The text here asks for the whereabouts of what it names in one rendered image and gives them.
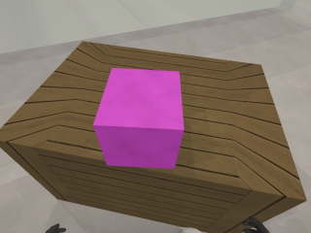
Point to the pedestal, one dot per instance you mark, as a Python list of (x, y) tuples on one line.
[(234, 160)]

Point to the left robot hand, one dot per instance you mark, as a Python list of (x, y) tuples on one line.
[(56, 229)]

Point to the right robot hand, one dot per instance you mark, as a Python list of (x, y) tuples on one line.
[(254, 222)]

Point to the carton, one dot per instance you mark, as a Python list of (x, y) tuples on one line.
[(140, 122)]

